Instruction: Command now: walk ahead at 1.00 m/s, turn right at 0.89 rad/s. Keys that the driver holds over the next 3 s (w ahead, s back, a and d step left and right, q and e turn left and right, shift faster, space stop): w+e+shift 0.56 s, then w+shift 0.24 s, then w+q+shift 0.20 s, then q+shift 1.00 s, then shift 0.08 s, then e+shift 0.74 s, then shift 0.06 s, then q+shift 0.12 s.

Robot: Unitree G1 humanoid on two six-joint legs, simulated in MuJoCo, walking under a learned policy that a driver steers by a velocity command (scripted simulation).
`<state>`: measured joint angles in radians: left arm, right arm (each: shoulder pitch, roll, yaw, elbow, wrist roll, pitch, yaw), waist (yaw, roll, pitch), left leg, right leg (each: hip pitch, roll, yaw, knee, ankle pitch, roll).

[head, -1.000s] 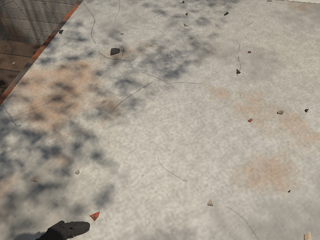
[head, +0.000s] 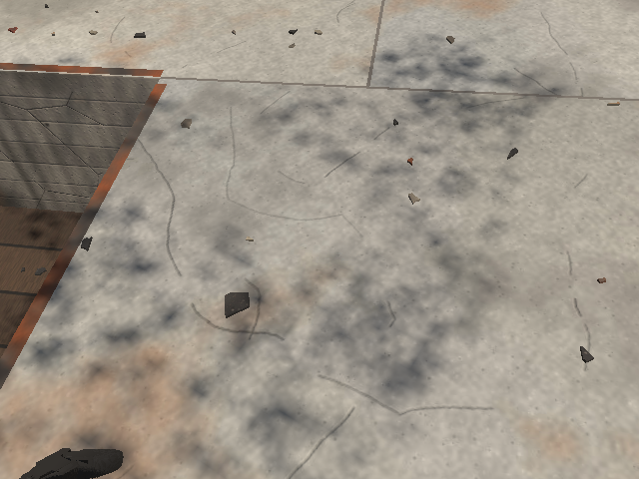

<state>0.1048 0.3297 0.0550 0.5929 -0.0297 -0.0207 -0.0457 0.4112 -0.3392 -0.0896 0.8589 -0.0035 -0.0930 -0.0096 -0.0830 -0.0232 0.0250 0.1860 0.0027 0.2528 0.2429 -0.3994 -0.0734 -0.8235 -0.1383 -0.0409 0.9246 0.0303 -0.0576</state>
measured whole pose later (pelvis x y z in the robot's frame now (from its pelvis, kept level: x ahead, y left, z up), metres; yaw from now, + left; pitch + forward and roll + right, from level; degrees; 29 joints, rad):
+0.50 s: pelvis +0.44 -0.05 +0.01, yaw -29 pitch +1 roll +1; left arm 0.43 0.28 0.07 0.72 -0.04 -0.05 0.02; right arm -0.04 -0.29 -0.03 0.57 0.03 -0.13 0.02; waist 0.11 0.03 0.04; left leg -0.58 0.01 -0.16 0.49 0.07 -0.07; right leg 0.03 0.13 0.31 0.47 -0.47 -0.10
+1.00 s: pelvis +0.78 -0.27 -0.01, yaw -39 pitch +2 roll +1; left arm -0.07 0.23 -0.01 0.53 -0.02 -0.10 -0.07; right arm 0.60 -0.23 -0.02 0.90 0.02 -0.08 0.00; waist -0.15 0.00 0.03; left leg 0.24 0.06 -0.02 0.19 -0.44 -0.04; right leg -0.64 -0.04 0.04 0.59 -0.01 -0.04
